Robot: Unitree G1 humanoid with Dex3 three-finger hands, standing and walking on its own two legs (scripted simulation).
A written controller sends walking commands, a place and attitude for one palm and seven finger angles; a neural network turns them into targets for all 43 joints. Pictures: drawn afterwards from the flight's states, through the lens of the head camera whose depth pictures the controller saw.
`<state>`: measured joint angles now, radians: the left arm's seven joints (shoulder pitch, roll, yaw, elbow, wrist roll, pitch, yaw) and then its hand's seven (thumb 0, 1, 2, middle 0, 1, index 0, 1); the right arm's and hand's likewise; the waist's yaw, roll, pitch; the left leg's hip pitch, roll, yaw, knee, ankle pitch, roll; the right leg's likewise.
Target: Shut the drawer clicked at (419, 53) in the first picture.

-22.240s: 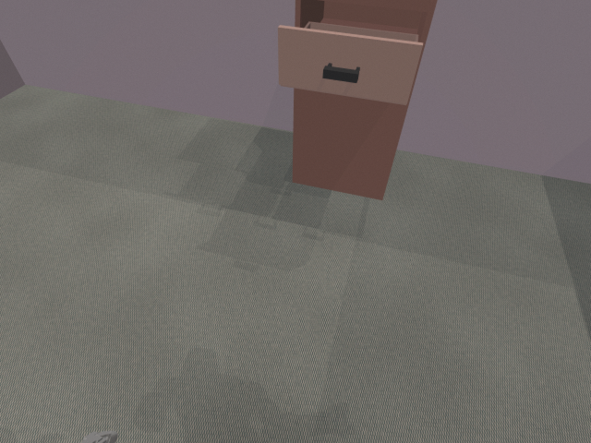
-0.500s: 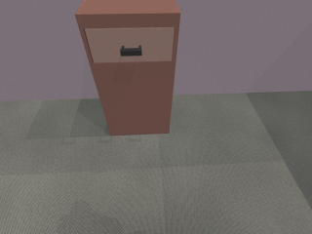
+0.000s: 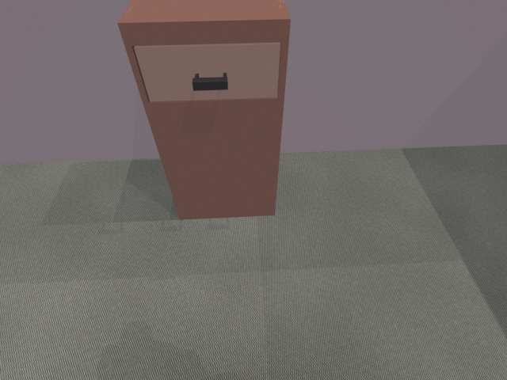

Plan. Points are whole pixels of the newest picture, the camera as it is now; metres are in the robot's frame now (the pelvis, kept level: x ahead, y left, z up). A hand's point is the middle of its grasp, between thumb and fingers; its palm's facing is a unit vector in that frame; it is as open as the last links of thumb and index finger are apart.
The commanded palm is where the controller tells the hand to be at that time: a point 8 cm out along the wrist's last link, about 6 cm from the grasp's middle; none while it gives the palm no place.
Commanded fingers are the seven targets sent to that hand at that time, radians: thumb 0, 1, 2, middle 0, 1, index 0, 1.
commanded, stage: look to check the result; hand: left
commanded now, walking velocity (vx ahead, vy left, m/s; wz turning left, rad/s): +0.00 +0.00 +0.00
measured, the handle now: (210, 79) +0.93 +0.18 -0.01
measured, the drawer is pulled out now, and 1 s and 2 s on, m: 0.00 0.00 0.00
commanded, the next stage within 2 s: stand and wait in 0.18 s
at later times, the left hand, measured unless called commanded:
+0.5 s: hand out of the picture +0.07 +0.22 -0.16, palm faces +0.00 -0.95 -0.31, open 7.4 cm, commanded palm none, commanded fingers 0.00 0.90 0.90 -0.20 -0.30 -0.20 -0.30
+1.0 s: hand out of the picture +0.09 +0.22 -0.15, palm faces -0.01 -0.95 -0.32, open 7.4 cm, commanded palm none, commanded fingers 0.00 0.90 0.90 -0.20 -0.30 -0.20 -0.30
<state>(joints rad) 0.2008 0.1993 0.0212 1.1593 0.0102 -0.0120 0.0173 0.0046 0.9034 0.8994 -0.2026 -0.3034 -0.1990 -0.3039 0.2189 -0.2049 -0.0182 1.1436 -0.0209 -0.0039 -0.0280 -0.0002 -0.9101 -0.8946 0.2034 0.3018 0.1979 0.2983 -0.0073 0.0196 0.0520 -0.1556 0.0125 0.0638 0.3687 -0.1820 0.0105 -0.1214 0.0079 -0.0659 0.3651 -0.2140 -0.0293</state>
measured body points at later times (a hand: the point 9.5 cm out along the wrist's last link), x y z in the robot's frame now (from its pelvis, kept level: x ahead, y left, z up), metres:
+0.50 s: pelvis +0.00 -0.01 +0.00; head +0.02 -0.03 +0.45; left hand +0.07 +0.27 -0.13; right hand +0.06 -0.30 -0.15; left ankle +0.01 +0.11 -0.75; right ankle -0.01 -0.10 -0.75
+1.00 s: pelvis +0.01 -0.02 +0.00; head +0.03 -0.03 +0.45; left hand +0.09 +0.27 -0.13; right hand +0.07 -0.31 -0.14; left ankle +0.01 +0.11 -0.75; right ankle -0.01 -0.10 -0.75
